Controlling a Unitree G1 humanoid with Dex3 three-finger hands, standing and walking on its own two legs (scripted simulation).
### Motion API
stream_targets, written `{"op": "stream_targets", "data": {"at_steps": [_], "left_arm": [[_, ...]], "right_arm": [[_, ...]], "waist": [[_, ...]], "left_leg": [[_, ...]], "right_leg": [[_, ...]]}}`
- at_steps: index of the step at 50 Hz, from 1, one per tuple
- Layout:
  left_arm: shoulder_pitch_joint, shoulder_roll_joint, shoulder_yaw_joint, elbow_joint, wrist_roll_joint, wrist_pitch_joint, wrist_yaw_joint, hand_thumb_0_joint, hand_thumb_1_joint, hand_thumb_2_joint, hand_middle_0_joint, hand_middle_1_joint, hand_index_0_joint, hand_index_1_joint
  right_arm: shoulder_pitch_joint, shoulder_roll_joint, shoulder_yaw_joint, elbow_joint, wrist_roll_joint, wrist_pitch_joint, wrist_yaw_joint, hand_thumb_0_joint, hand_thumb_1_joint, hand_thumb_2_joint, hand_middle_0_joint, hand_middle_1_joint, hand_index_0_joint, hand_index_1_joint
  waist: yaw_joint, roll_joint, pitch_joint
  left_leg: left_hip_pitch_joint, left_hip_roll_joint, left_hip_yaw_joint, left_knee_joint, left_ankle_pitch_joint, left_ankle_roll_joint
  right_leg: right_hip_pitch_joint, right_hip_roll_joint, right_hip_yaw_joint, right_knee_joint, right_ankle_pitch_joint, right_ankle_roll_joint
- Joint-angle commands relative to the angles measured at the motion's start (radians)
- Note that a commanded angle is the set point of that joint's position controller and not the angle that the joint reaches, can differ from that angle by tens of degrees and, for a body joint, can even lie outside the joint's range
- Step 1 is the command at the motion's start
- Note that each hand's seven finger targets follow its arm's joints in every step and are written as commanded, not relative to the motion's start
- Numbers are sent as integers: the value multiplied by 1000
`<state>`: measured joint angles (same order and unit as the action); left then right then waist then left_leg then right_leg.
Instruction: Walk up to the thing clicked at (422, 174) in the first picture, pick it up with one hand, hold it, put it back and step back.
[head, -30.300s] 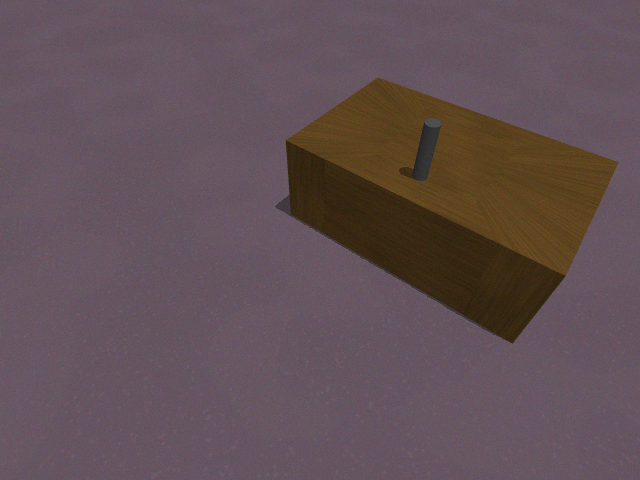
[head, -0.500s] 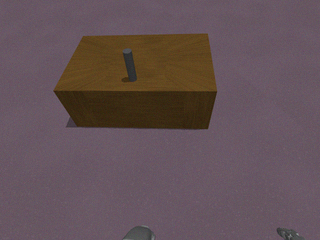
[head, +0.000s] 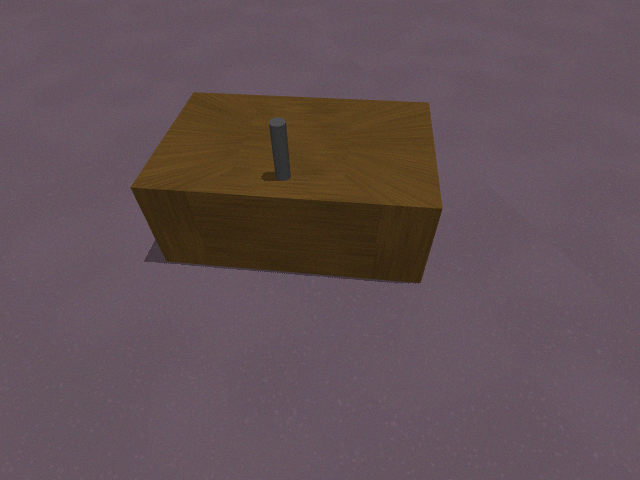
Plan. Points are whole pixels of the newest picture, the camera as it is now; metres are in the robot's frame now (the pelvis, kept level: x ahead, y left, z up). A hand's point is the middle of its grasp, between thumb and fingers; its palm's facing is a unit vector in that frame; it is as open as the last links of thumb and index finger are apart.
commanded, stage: step back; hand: left
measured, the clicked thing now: (280, 150) +1.10 +0.16 -0.27
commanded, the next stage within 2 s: stand in 0.48 s
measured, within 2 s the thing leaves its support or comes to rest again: neither
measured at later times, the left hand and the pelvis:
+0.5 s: hand out of the picture +0.14 +0.28 -0.14, palm faces +0.00 -0.93 -0.36, open 7.4 cm; pelvis +0.03 +0.02 +0.01, yaw -1 degrees
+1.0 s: hand out of the picture +0.10 +0.26 -0.14, palm faces -0.03 -0.94 -0.34, open 7.4 cm; pelvis +0.01 +0.01 +0.02, yaw -1 degrees
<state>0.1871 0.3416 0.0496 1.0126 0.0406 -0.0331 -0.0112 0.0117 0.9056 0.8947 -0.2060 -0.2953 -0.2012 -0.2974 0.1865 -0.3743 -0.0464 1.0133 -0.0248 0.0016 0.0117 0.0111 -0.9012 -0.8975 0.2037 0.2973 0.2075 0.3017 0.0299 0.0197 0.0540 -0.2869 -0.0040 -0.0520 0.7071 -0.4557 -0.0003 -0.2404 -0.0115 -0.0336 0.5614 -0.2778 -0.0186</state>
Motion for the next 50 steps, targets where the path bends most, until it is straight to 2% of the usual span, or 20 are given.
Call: {"op": "stream_targets", "data": {"at_steps": [1, 2, 3, 4, 5, 7, 8, 10, 12, 15, 22, 23, 24, 25, 31, 34, 37, 42, 48, 50], "left_arm": [[-126, 269, 50, -88, -13, -16, 15, 0, 900, 900, -200, -300, -200, -300], [-117, 239, 36, -91, -15, -12, 12, 0, 900, 900, -200, -300, -200, -300], [-102, 195, 20, -89, -27, -9, 10, 0, 900, 900, -200, -300, -200, -300], [-96, 197, 22, -64, -42, -5, 10, 0, 900, 900, -200, -300, -200, -300], [-101, 217, 27, -56, -34, -5, 13, 0, 900, 900, -200, -300, -200, -300], [-94, 218, 26, -34, -29, -15, 14, 0, 900, 900, -200, -300, -200, -300], [-99, 234, 29, -30, -29, -19, 15, 0, 900, 900, -200, -300, -200, -300], [-90, 251, 31, -14, -32, -22, 19, 0, 900, 900, -200, -300, -200, -300], [-104, 250, 28, -14, -34, -21, 22, 0, 900, 900, -200, -300, -200, -300], [-126, 239, 24, -6, -32, -16, 25, 0, 900, 900, -200, -300, -200, -300], [-142, 243, 20, 8, -29, -13, 28, 0, 900, 900, -200, -300, -200, -300], [-151, 243, 21, 9, -28, -14, 29, 0, 900, 900, -200, -300, -200, -300], [-155, 201, 1, 24, -41, -9, 26, 0, 900, 900, -200, -300, -200, -300], [-152, 198, 0, 22, -43, -5, 26, 0, 900, 900, -200, -300, -200, -300], [-162, 214, -3, 42, -36, -5, 23, 0, 900, 900, -200, -300, -200, -300], [-162, 221, -1, 51, -33, -7, 24, 0, 900, 900, -200, -300, -200, -300], [-161, 215, -6, 61, -34, -6, 21, 0, 900, 900, -200, -300, -200, -300], [-157, 220, -6, 64, -32, -9, 20, 0, 900, 900, -200, -300, -200, -300], [-155, 225, -6, 73, -31, -3, 18, 0, 900, 900, -200, -300, -200, -300], [-149, 225, -6, 73, -30, -2, 16, 0, 900, 900, -200, -300, -200, -300]], "right_arm": [[29, -147, -44, -21, -10, -34, -11, 0, -900, -900, 200, 300, 200, 300], [28, -168, -54, -17, -18, -36, -17, 0, -900, -900, 200, 300, 200, 300], [-14, -201, -56, -28, -23, -44, -22, 0, -900, -900, 200, 300, 200, 300], [-89, -232, -51, -41, -13, -44, -18, 0, -900, -900, 200, 300, 200, 300], [-115, -238, -49, -41, -12, -41, -14, 0, -900, -900, 200, 300, 200, 300], [-139, -201, -32, -32, -8, -39, -12, 0, -900, -900, 200, 300, 200, 300], [-130, -196, -30, -26, -9, -40, -15, 0, -900, -900, 200, 300, 200, 300], [-129, -183, -26, -16, -2, -41, -18, 0, -900, -900, 200, 300, 200, 300], [-122, -185, -27, -5, 1, -39, -20, 0, -900, -900, 200, 300, 200, 300], [-130, -184, -30, 1, 4, -36, -21, 0, -900, -900, 200, 300, 200, 300], [-171, -170, -33, 7, 4, -28, -20, 0, -900, -900, 200, 300, 200, 300], [-163, -168, -32, 13, 4, -27, -20, 0, -900, -900, 200, 300, 200, 300], [-152, -180, -20, 15, 17, -35, -20, 0, -900, -900, 200, 300, 200, 300], [-162, -191, -20, 18, 17, -39, -20, 0, -900, -900, 200, 300, 200, 300], [-193, -181, -14, 25, 18, -38, -18, 0, -900, -900, 200, 300, 200, 300], [-187, -178, -11, 32, 18, -39, -19, 0, -900, -900, 200, 300, 200, 300], [-197, -178, -7, 38, 18, -38, -18, 0, -900, -900, 200, 300, 200, 300], [-184, -181, -2, 46, 18, -40, -17, 0, -900, -900, 200, 300, 200, 300], [-159, -177, 2, 58, 16, -32, -14, 0, -900, -900, 200, 300, 200, 300], [-160, -182, 2, 57, 13, -33, -12, 0, -900, -900, 200, 300, 200, 300]], "waist": [[-52, -148, -51], [-54, -108, -71], [-36, 17, -78], [0, 73, -52], [2, 55, -37], [11, 56, -52], [0, 58, -60], [-3, 50, -95], [-10, 40, -112], [-14, 27, -130], [-16, -20, -119], [-21, -30, -134], [-31, -15, -136], [-23, 4, -124], [-25, -5, -130], [-26, -15, -141], [-25, 8, -109], [-27, -1, -117], [-34, -16, -41], [-30, -3, -49]], "left_leg": [[120, 6, 39, -282, 166, 12], [202, 38, -15, -318, 221, 21], [191, 161, -184, -375, 224, 55], [52, 218, -251, -404, 95, 108], [-5, 224, -222, -396, 64, 122], [9, 160, -133, -356, 213, 72], [0, 135, -101, -340, 274, 54], [54, 114, -56, -292, 427, 36], [103, 110, -40, -275, 501, 35], [128, 126, -45, -284, 534, 46], [143, 113, -19, -296, 479, 39], [157, 115, -15, -294, 514, 37], [203, 139, -56, -339, 654, 34], [197, 144, -59, -348, 675, 34], [228, 137, -42, -391, 585, 20], [250, 138, -33, -401, 602, 17], [228, 136, -36, -425, 515, 15], [237, 136, -31, -429, 508, 12], [165, 124, -42, -472, 301, 8], [162, 125, -45, -472, 293, 11]], "right_leg": [[-41, -185, 190, -160, 35, -87], [-90, -164, 163, -105, 103, -60], [-119, -96, 109, -43, 100, -20], [-36, -25, 53, -24, -84, 4], [32, -25, 45, -53, -108, -2], [99, -55, 77, -118, 28, -16], [135, -72, 95, -125, 119, -20], [157, -102, 113, -126, 258, -26], [145, -109, 111, -125, 309, -26], [149, -99, 89, -119, 307, -21], [154, -116, 109, -154, 329, -18], [161, -116, 110, -149, 354, -19], [156, -111, 106, -151, 430, -8], [167, -103, 99, -168, 400, 5], [200, -115, 102, -234, 363, 9], [206, -122, 104, -244, 389, 9], [192, -120, 109, -269, 310, 10], [193, -126, 113, -280, 318, 8], [139, -112, 116, -316, 131, 10], [135, -116, 118, -310, 120, 6]]}}
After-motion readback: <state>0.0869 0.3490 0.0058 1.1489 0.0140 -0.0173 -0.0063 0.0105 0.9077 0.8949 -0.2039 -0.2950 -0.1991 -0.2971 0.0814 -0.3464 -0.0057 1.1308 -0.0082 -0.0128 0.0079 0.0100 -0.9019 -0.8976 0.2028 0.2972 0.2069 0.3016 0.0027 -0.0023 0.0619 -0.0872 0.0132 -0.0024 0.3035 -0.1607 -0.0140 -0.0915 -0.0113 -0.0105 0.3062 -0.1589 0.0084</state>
